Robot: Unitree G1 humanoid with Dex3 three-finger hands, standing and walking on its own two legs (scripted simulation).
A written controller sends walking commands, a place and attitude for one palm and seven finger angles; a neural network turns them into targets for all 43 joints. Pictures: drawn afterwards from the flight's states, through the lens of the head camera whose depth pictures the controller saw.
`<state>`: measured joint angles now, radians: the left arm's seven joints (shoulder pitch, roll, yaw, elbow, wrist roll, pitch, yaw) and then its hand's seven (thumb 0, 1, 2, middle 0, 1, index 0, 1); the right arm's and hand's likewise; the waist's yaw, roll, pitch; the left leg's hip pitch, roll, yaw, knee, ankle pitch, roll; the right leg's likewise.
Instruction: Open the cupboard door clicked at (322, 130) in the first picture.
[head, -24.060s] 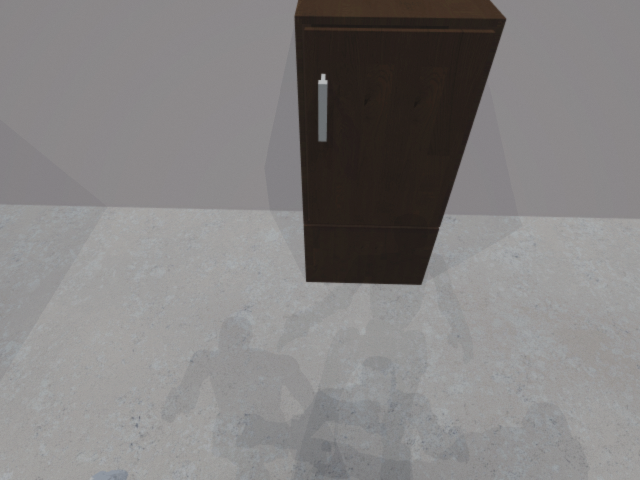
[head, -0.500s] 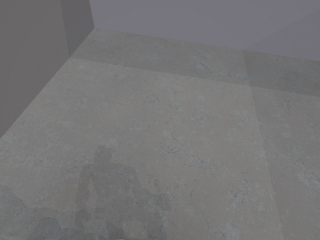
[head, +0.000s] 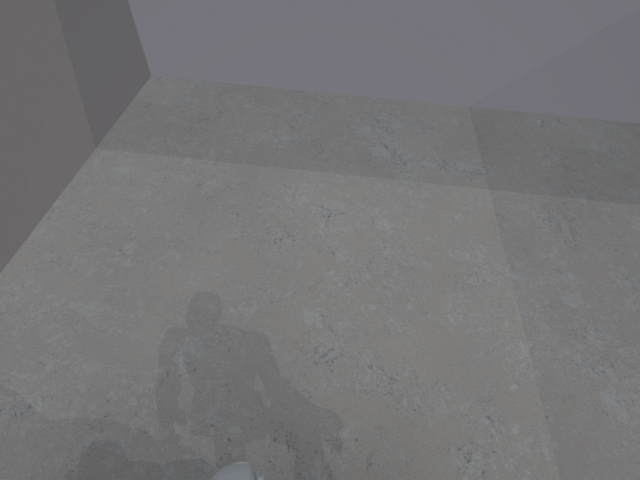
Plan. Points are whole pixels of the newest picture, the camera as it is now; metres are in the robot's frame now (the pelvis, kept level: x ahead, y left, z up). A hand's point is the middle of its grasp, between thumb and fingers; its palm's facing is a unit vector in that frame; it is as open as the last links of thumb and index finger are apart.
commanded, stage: turn to face it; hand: left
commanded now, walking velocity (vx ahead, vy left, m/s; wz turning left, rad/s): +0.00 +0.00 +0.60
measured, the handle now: out of the picture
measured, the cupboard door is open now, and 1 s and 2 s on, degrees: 40 40 40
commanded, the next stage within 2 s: none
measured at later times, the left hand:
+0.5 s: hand (188, 448) +0.19 +0.20 -0.16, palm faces +0.29 -0.92 -0.26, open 7.3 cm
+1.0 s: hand out of the picture +0.14 +0.19 -0.16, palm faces +0.56 -0.76 -0.32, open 7.3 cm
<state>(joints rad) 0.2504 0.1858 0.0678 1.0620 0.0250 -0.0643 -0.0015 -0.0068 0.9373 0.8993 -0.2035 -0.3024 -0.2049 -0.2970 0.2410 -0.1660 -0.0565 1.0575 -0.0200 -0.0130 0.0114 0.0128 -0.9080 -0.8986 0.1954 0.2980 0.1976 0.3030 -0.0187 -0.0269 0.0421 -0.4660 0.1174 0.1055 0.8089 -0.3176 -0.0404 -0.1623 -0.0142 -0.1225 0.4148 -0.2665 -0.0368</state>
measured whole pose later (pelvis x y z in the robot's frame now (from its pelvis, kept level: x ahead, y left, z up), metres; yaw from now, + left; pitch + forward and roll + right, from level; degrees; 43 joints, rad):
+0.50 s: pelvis +0.13 -0.02 -0.01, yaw +16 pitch +0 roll +1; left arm 0.16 0.20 0.06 0.91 0.03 0.00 0.02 0.00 0.91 0.90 -0.20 -0.30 -0.20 -0.30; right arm 0.20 -0.23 -0.08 0.98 -0.02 0.07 0.01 0.01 -0.91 -0.90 0.20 0.30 0.20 0.30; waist -0.02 0.00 0.05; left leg -0.49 0.01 0.01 1.00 -0.47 -0.04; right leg -0.26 -0.09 -0.10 0.59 -0.32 0.01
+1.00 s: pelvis +0.19 -0.05 -0.02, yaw +35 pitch +0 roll +1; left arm 0.18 0.24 0.06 0.85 0.03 0.01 0.01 0.00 0.91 0.90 -0.20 -0.30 -0.20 -0.30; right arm 0.14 -0.26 -0.08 0.90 -0.02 0.08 0.01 0.01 -0.90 -0.90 0.20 0.30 0.20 0.30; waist 0.00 0.02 0.10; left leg -0.47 -0.01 -0.06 0.91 -0.47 -0.03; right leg -0.33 -0.07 -0.07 0.66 -0.34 0.01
